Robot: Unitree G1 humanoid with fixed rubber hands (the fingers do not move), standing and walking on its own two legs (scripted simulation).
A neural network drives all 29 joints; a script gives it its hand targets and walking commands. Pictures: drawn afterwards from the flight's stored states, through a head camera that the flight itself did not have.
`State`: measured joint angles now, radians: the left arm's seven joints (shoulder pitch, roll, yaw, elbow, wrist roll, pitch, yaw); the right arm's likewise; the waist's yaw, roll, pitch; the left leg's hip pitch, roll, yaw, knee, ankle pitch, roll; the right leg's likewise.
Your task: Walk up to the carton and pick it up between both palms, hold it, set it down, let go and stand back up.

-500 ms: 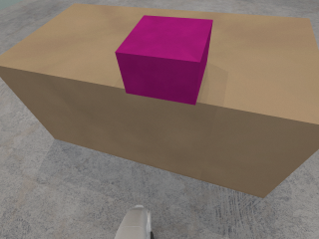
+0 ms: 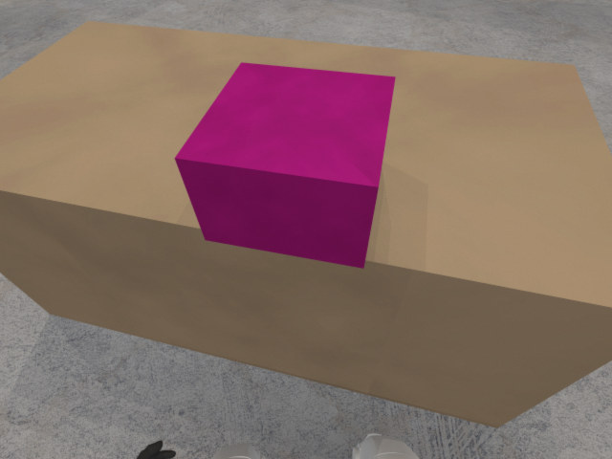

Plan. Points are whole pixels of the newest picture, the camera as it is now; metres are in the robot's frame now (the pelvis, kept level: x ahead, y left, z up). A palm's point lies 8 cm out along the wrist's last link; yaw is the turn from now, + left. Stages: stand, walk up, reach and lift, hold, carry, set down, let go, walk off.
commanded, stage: walk up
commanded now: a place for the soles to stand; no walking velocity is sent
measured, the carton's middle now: (299, 159) +0.57 +0.03 +0.05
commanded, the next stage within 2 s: none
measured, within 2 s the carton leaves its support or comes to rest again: neither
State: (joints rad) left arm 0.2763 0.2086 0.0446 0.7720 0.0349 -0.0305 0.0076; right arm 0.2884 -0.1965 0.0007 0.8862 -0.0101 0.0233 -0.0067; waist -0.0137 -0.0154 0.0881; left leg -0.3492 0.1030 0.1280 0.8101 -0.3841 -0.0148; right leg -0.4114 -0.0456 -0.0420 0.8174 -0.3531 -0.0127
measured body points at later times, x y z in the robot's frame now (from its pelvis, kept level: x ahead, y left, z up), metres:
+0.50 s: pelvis +0.04 +0.01 +0.03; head +0.06 +0.01 +0.47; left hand +0.16 +0.23 -0.11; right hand +0.12 -0.22 -0.12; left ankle +0.03 +0.14 -0.70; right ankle +0.06 -0.10 -0.70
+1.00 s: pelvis +0.04 +0.04 +0.03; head +0.06 +0.02 +0.47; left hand +0.05 +0.28 -0.12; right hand +0.07 -0.22 -0.13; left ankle +0.03 +0.14 -0.68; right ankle +0.06 -0.10 -0.70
